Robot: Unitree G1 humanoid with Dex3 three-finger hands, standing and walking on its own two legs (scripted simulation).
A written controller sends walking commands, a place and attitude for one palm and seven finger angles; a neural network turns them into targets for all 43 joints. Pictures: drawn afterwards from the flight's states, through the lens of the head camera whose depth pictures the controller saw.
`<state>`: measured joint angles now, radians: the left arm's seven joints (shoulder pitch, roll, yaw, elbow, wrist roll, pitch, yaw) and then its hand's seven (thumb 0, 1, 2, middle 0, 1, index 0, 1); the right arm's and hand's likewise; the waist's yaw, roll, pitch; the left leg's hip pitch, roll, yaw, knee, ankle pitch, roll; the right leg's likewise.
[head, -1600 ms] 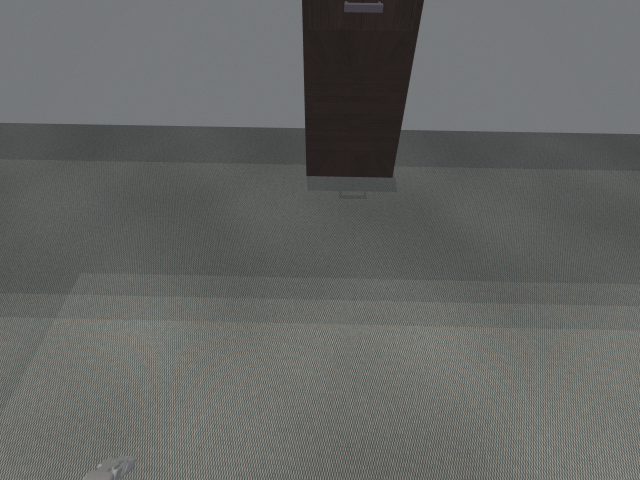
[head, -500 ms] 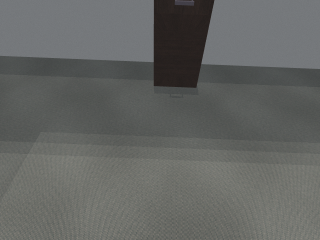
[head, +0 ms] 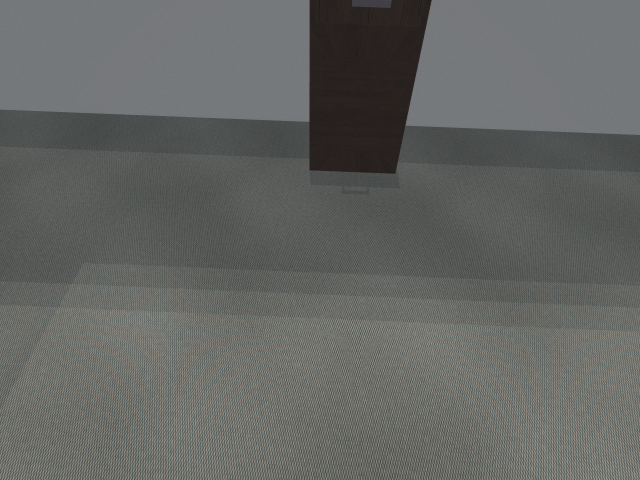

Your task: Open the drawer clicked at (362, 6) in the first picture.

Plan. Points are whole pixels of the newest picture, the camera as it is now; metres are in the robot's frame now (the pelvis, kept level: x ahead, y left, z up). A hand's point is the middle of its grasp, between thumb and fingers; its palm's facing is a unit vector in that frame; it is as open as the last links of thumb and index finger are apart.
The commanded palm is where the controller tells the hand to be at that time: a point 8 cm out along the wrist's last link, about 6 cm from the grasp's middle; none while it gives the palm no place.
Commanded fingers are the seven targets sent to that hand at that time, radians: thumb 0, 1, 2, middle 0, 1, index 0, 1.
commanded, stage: walk to a spot facing it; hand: left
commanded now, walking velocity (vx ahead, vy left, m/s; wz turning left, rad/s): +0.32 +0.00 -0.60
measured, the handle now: (371, 0) +1.63 -0.08 +0.02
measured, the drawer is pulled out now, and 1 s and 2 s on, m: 0.00 0.00 0.00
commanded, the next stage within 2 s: turn to face it in 1.94 s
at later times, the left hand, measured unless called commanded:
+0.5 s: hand out of the picture +0.14 +0.12 -0.17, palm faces -0.16 -0.96 -0.22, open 7.4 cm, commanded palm none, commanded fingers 0.00 0.90 0.90 -0.20 -0.30 -0.20 -0.30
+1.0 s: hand (270, 342) +0.39 +0.12 -0.20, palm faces -0.30 -0.94 -0.15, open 7.4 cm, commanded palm none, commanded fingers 0.00 0.90 0.90 -0.20 -0.30 -0.20 -0.30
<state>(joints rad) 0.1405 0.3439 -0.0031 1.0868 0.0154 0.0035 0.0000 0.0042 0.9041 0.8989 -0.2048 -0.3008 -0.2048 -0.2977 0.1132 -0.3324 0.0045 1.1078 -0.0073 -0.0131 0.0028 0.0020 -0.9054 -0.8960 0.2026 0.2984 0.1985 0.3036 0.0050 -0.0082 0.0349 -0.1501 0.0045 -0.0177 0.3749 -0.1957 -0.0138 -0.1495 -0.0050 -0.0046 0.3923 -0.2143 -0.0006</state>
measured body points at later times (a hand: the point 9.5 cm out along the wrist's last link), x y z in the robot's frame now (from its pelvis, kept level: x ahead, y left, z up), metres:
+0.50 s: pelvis +0.11 -0.07 -0.01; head +0.12 -0.08 +0.44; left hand +0.15 +0.17 -0.15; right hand +0.08 -0.32 -0.17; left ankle +0.12 +0.08 -0.66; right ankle +0.07 -0.12 -0.75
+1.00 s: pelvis +0.35 -0.06 -0.01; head +0.37 -0.03 +0.44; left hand +0.41 +0.17 -0.18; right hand +0.34 -0.30 -0.14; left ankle +0.41 -0.02 -0.75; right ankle +0.22 -0.15 -0.63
